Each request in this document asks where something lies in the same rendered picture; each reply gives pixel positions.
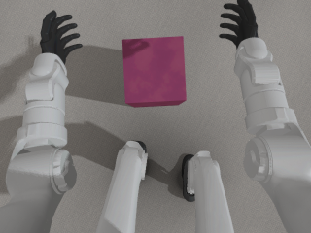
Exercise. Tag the left robot forearm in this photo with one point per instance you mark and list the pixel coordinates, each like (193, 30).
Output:
(43, 124)

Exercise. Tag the robot left hand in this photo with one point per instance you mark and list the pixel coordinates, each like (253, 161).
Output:
(51, 41)

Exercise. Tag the carton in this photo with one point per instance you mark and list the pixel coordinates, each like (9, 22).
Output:
(154, 71)

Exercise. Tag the robot right upper arm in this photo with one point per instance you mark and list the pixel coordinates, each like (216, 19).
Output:
(282, 165)

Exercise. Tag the robot right shin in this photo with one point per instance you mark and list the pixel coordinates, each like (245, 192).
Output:
(202, 153)

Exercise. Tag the right robot forearm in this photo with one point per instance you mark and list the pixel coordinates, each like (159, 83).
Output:
(268, 113)

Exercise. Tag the robot left upper arm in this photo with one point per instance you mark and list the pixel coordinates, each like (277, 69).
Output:
(36, 182)

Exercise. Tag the left robot thigh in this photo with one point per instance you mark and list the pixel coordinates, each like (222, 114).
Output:
(119, 211)

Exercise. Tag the robot right hand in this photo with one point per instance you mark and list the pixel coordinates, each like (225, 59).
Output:
(246, 20)

